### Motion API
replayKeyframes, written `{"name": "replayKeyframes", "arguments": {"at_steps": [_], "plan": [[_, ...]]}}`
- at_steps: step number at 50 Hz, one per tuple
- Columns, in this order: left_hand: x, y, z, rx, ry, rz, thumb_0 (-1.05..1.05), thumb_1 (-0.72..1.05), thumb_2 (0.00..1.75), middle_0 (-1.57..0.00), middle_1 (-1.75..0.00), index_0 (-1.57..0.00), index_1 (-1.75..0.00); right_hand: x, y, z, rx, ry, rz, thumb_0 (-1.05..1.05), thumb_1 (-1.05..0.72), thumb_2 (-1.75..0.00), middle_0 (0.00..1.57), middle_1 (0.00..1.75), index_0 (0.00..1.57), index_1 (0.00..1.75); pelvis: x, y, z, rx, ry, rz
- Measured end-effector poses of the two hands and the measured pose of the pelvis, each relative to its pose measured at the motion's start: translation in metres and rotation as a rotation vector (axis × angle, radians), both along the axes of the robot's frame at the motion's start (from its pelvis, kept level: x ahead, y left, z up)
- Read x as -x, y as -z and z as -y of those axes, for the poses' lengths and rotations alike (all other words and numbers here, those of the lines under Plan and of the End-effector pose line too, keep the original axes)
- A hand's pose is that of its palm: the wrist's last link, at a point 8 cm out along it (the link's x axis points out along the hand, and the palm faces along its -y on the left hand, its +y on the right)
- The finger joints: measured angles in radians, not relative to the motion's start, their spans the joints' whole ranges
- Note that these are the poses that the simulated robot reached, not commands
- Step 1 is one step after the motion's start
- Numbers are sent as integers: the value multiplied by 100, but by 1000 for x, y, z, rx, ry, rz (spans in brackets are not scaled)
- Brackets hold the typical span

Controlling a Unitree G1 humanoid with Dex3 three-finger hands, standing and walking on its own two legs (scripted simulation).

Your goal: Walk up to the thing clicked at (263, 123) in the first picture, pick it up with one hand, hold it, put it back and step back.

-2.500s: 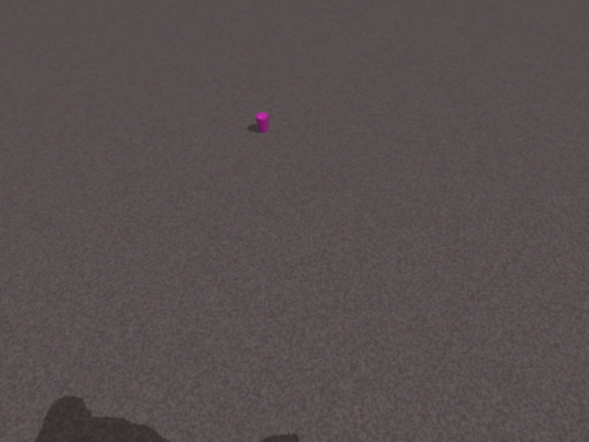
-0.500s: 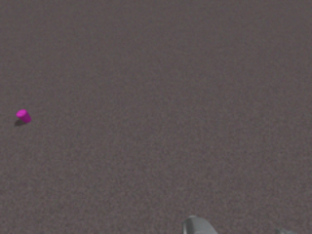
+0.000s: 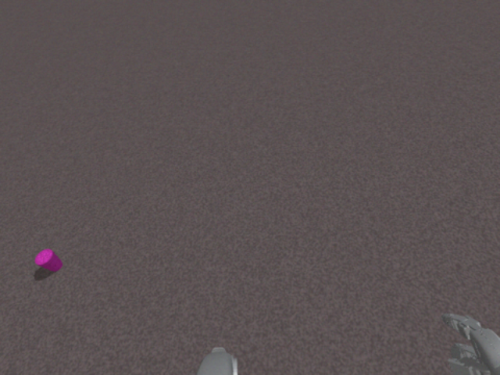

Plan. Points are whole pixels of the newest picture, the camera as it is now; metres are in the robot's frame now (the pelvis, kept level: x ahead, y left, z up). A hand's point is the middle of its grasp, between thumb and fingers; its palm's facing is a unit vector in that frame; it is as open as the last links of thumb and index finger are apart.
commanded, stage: walk up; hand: left
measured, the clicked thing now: (50, 261) +0.72 +1.01 -0.68
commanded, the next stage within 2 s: none
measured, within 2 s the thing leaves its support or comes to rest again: neither
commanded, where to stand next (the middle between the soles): +0.28 +1.09 m, yaw -41 degrees
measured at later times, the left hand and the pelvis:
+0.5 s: hand (16, 325) +0.26 +0.50 -0.10, palm faces -0.16 -0.77 -0.62, open 7.4 cm; pelvis +0.12 +0.21 -0.01, yaw -10 degrees
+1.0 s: hand out of the picture +0.36 +0.70 -0.12, palm faces -0.34 -0.75 -0.57, open 7.4 cm; pelvis +0.18 +0.44 -0.01, yaw -19 degrees
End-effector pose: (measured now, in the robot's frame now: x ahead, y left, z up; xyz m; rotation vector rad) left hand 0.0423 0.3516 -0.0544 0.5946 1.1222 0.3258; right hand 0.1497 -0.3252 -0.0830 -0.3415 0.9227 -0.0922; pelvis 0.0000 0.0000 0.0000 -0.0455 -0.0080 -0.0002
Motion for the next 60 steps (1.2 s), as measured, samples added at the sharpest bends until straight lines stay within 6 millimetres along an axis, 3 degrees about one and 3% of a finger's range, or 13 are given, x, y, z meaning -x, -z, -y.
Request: {"name": "replayKeyframes", "arguments": {"at_steps": [3,6,13,19,24,29,34,37,39,45,48,54,60], "plan": [[-23,18,-52,-10,9,-38,0,89,89,-21,-31,-21,-31,-19,0,-31,40,35,26,0,-90,-90,20,30,20,30,-24,13,-43,-17,26,-11],[-56,30,-90,-26,3,-68,0,89,89,-21,-31,-21,-31,-13,2,-64,62,84,6,0,-90,-90,20,30,20,30,-40,15,-75,-22,57,-12],[-143,16,-114,40,123,-65,0,90,89,-21,-30,-21,-30,41,-1,-127,40,235,-178,0,-90,-90,21,30,20,30,-75,-13,-124,-41,117,-19],[-201,7,-133,31,223,0,0,90,89,-21,-30,-21,-31,58,21,-161,15,317,-241,1,-90,-90,21,30,20,30,-105,-4,-163,-47,157,-13],[-214,1,-176,-16,200,70,0,90,89,-21,-30,-21,-31,27,39,-196,6,288,-248,1,-90,-90,20,30,20,30,-115,6,-200,5,165,12],[-224,-7,-227,-36,218,65,0,89,89,-21,-31,-21,-31,-16,30,-236,-13,246,-164,1,-90,-90,20,30,20,30,-127,4,-246,-10,189,9],[-249,2,-297,-47,256,55,0,89,89,-21,-31,-21,-31,-40,21,-278,38,254,-102,0,-90,-90,20,30,20,30,-143,15,-308,-25,229,-15],[-266,15,-340,-61,248,36,0,89,89,-21,-31,-21,-31,-36,19,-311,82,283,-88,0,-90,-90,20,30,20,30,-152,23,-346,-49,261,-1],[-278,18,-355,-61,236,12,0,90,89,-21,-30,-21,-31,-25,17,-335,82,322,-104,0,-90,-90,20,30,20,30,-158,18,-364,-30,271,-5],[-311,15,-366,21,310,-19,0,90,89,-21,-30,-21,-30,11,12,-404,42,417,-200,0,-90,-90,20,30,20,30,-172,-2,-406,-24,299,-8],[-322,15,-371,43,359,-3,0,90,89,-21,-30,-21,-30,19,21,-430,19,440,-232,0,-90,-90,21,30,20,30,-179,1,-427,-33,317,-8],[-322,12,-415,35,365,47,0,89,89,-21,-31,-21,-31,7,38,-481,-8,425,-256,1,-90,-90,20,30,20,30,-181,6,-478,6,327,30],[-330,4,-487,2,383,42,0,89,89,-21,-31,-21,-31,-16,34,-530,-14,412,-182,1,-90,-90,21,30,20,30,-190,8,-541,-21,360,31]]}}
